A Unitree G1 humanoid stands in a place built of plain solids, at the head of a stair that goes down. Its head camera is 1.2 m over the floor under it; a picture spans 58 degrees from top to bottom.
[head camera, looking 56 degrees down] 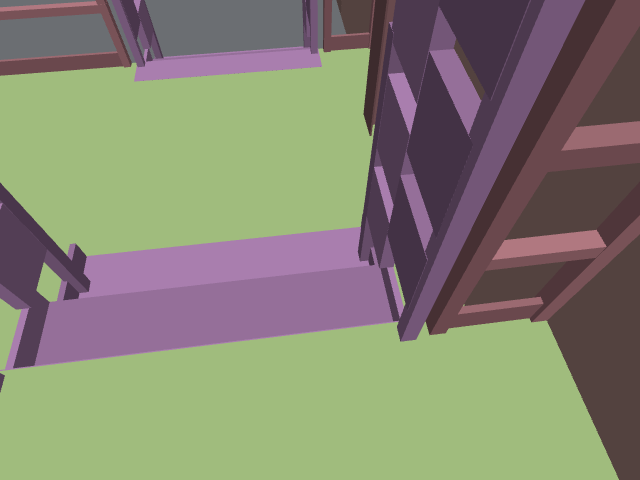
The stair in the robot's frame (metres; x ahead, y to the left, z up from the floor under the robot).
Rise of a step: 0.18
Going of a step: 0.30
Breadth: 1.22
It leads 7 degrees to the left of straight ahead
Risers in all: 3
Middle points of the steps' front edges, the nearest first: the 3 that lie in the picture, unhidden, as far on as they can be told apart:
0.45 0.32 0.00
0.75 0.36 -0.18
1.04 0.40 -0.35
